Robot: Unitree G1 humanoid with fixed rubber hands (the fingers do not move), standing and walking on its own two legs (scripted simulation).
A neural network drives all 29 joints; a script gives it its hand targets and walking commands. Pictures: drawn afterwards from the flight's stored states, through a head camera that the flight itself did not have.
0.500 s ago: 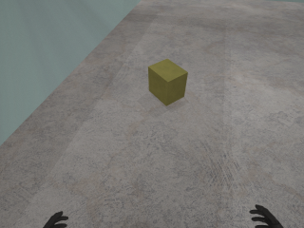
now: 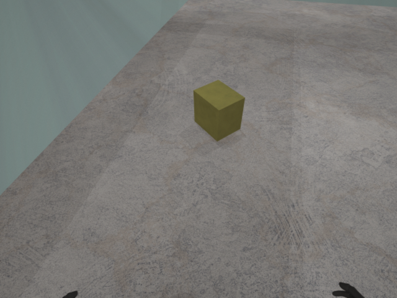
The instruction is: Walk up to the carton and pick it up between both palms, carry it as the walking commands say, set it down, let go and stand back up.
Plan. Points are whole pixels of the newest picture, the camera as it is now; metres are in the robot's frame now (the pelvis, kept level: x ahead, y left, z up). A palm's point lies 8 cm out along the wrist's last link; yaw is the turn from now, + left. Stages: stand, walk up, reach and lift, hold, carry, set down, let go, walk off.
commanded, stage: stand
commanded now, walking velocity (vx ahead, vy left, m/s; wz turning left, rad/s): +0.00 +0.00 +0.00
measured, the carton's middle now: (217, 110) +1.46 -0.15 -0.64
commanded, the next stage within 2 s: walk up in 0.38 s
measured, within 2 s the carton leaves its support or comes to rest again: neither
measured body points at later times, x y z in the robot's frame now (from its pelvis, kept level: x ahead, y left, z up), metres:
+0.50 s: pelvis +0.00 +0.00 +0.00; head +0.01 +0.00 +0.45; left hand +0.11 +0.32 -0.11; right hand +0.11 -0.32 -0.11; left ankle +0.01 +0.12 -0.75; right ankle +0.01 -0.12 -0.75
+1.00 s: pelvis +0.10 -0.07 -0.01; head +0.10 -0.08 +0.44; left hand +0.20 +0.28 -0.08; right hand +0.19 -0.42 -0.10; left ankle +0.13 +0.08 -0.69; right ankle +0.11 -0.18 -0.75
